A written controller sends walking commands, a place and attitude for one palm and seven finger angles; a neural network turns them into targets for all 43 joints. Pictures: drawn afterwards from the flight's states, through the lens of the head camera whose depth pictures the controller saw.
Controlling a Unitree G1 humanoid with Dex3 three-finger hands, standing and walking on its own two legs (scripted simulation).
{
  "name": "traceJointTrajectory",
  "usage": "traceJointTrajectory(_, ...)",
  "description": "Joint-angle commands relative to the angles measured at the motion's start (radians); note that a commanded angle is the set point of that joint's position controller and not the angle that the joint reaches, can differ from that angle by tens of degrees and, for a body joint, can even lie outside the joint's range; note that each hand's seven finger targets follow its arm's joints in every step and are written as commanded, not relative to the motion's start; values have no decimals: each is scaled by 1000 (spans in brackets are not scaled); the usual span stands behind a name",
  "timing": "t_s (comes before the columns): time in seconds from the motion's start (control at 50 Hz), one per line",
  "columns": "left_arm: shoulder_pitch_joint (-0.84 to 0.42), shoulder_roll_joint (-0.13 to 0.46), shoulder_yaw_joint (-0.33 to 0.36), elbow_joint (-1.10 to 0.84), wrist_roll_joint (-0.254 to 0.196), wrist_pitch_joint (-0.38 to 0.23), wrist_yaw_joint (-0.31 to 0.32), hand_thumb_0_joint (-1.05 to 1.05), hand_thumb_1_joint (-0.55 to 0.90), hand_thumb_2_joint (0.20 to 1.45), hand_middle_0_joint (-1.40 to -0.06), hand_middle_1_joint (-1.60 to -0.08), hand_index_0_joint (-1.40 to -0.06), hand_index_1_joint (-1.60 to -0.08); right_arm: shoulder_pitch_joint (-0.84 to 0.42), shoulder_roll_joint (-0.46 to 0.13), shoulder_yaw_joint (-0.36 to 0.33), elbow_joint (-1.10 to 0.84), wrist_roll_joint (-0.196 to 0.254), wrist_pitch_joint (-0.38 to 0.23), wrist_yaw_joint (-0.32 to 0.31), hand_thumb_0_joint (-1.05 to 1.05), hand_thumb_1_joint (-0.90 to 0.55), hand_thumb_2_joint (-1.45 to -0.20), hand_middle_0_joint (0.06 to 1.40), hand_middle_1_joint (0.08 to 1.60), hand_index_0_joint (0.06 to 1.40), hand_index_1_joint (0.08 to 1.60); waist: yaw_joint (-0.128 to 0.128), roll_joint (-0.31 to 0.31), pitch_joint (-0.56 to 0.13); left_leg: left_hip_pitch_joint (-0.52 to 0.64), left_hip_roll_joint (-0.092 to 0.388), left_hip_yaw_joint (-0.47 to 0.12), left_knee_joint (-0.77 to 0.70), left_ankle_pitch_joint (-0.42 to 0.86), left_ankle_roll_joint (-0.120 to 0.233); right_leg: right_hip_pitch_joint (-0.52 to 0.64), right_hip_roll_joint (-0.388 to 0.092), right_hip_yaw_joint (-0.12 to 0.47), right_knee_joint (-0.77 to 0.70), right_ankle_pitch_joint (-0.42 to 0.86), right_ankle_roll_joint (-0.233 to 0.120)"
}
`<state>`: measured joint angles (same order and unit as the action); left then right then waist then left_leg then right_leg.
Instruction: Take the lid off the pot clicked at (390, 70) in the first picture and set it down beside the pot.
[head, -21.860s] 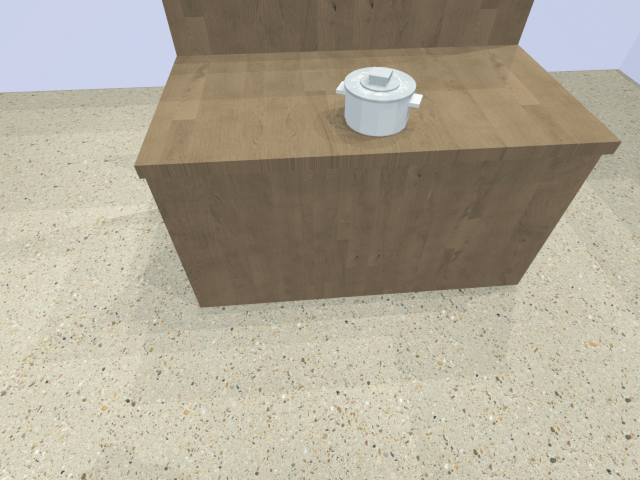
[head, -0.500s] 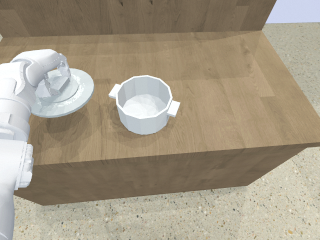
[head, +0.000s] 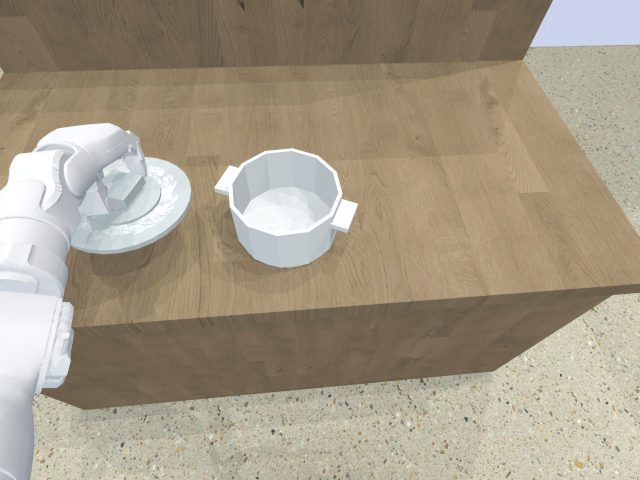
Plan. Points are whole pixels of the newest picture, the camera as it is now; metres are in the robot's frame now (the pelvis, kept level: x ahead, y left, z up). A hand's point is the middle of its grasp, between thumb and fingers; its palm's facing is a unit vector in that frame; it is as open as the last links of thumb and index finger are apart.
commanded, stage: lower the lid onto the table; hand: left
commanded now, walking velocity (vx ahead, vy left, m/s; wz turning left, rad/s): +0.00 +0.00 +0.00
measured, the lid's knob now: (118, 188) +0.50 +0.26 +0.04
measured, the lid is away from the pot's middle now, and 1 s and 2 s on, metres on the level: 0.23 0.24 0.23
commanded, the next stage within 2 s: open the fingers wide in 1.36 s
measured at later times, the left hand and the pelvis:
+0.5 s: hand (117, 201) +0.47 +0.26 +0.04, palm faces -0.45 -0.08 -0.89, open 8.5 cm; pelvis +0.00 -0.01 -0.01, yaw -2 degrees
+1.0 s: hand (120, 217) +0.47 +0.27 +0.01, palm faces -0.47 -0.08 -0.88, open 8.5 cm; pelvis +0.00 +0.00 -0.02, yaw -1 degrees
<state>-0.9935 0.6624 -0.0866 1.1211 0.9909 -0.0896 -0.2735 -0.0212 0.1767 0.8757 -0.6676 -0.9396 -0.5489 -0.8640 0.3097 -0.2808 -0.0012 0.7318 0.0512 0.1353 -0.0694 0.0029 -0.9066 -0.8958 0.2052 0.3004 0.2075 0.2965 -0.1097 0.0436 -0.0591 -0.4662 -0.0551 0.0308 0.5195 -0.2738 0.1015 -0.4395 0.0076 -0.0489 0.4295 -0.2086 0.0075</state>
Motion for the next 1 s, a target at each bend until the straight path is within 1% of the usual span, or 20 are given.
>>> traceJointTrajectory(0.0,-566,251,35,-202,-21,4,61,0,568,1069,-800,-1021,-753,-986,106,-180,-58,-41,3,-15,-14,0,-900,-900,200,300,200,300,-29,79,-423,395,75,-108,26,526,-38,-22,28,1,-2,220,-57)
traceJointTrajectory(0.02,-561,307,76,-216,-19,-4,63,0,568,1069,-800,-1021,-753,-986,106,-185,-57,-46,5,-14,-16,0,-900,-900,200,300,200,300,-20,76,-435,385,72,-108,29,535,-38,0,25,6,3,233,-61)
traceJointTrajectory(0.12,-599,314,72,-245,-10,-17,71,0,568,1069,-800,-1021,-753,-986,117,-182,-55,-42,6,-18,-27,0,-900,-900,200,300,200,300,-30,106,-468,400,71,-106,43,552,-38,-14,27,8,14,243,-60)
traceJointTrajectory(0.16,-589,365,114,-240,-6,-18,83,0,568,1069,-800,-1021,-753,-986,122,-182,-51,-43,4,-20,-30,0,-900,-900,200,300,200,300,-23,98,-486,388,70,-100,42,535,-33,14,29,11,20,253,-58)
traceJointTrajectory(0.2,-554,326,86,-194,-7,-16,89,0,568,1069,-800,-1021,-753,-986,126,-180,-49,-43,7,-21,-34,0,-900,-900,200,300,200,300,-30,84,-462,352,66,-90,43,503,-29,8,30,8,24,252,-58)
traceJointTrajectory(0.26,-548,407,138,-200,8,-18,104,0,568,1069,-800,-1021,-753,-986,131,-186,-46,-44,7,-21,-38,0,-900,-900,200,300,200,300,-20,91,-484,322,62,-81,48,485,-25,36,28,16,32,269,-59)
traceJointTrajectory(0.34,-528,428,149,-195,19,-19,110,0,568,1069,-800,-1021,-753,-986,139,-187,-47,-44,7,-20,-39,0,-900,-900,200,300,200,300,-18,115,-500,316,63,-76,63,519,-26,39,28,19,42,296,-59)
traceJointTrajectory(0.48,-479,377,111,-139,3,-26,84,0,568,1069,-800,-1021,-753,-986,156,-191,-51,-37,6,-8,-41,0,-900,-900,200,300,200,300,-37,83,-463,266,61,-60,89,490,-15,5,33,17,50,293,-53)
traceJointTrajectory(0.5,-488,415,137,-153,4,-30,84,0,568,1069,-800,-1021,-753,-986,162,-196,-51,-37,6,-6,-42,0,-900,-900,200,300,200,300,-33,69,-477,258,60,-64,87,478,-13,18,32,19,50,291,-53)
traceJointTrajectory(0.56,-524,428,146,-238,14,-57,80,0,568,1069,-800,-1021,-753,-986,171,-191,-56,-39,2,-1,-47,0,-900,-900,200,300,200,300,-30,147,-553,346,66,-81,103,601,-24,-6,35,18,62,314,-56)
traceJointTrajectory(0.58,-503,384,120,-215,13,-60,79,0,568,1069,-800,-1021,-753,-986,176,-186,-59,-36,0,-1,-47,0,-900,-900,200,300,200,300,-37,153,-537,363,71,-83,112,622,-28,-40,39,13,62,298,-55)
traceJointTrajectory(0.62,-517,398,138,-259,7,-77,78,0,568,1069,-800,-1021,-753,-986,178,-188,-63,-30,-3,1,-47,0,-900,-900,200,300,200,300,-31,180,-540,398,81,-92,120,694,-39,-72,40,9,65,293,-57)
traceJointTrajectory(0.68,-468,364,120,-156,-2,-67,92,0,568,1069,-800,-1021,-753,-986,186,-190,-59,-18,-3,9,-43,0,-900,-900,200,300,200,300,-48,105,-462,314,79,-85,127,588,-31,-100,44,1,72,248,-53)
traceJointTrajectory(0.7,-481,391,139,-170,-2,-66,98,0,568,1069,-800,-1021,-753,-986,189,-195,-58,-20,-3,11,-42,0,-900,-900,200,300,200,300,-46,99,-473,300,78,-85,122,559,-28,-91,43,2,76,245,-54)
traceJointTrajectory(0.74,-478,406,145,-157,9,-65,109,0,568,1069,-800,-1021,-753,-986,191,-195,-55,-23,-3,15,-43,0,-900,-900,200,300,200,300,-45,103,-479,282,73,-80,130,555,-29,-90,42,3,89,256,-56)
traceJointTrajectory(0.76,-518,407,140,-204,18,-66,116,0,568,1069,-800,-1021,-753,-986,189,-194,-55,-25,-4,16,-41,0,-900,-900,200,300,200,300,-40,148,-511,305,75,-90,128,573,-39,-95,43,2,94,250,-59)
traceJointTrajectory(0.82,-512,358,109,-182,28,-63,127,0,568,1069,-800,-1021,-753,-986,193,-190,-58,-23,-3,13,-37,0,-900,-900,200,300,200,300,-47,163,-499,324,85,-98,146,604,-49,-154,47,-6,105,222,-60)
traceJointTrajectory(0.88,-518,435,167,-187,32,-57,140,0,568,1069,-800,-1021,-753,-986,203,-190,-56,-32,-8,16,-38,0,-900,-900,200,300,200,300,-43,153,-553,317,80,-99,159,596,-47,-120,49,-2,118,237,-57)
traceJointTrajectory(0.92,-529,412,154,-205,27,-61,139,0,568,1069,-800,-1021,-753,-986,208,-188,-58,-33,-9,14,-38,0,-900,-900,200,300,200,300,-46,177,-573,351,87,-110,167,653,-55,-148,48,-6,123,237,-58)
traceJointTrajectory(0.98,-538,359,114,-164,31,-47,142,0,568,1069,-800,-1021,-753,-986,218,-188,-59,-17,-10,15,-31,0,-900,-900,200,300,200,300,-60,192,-524,349,95,-119,178,626,-63,-219,55,-17,129,180,-56)
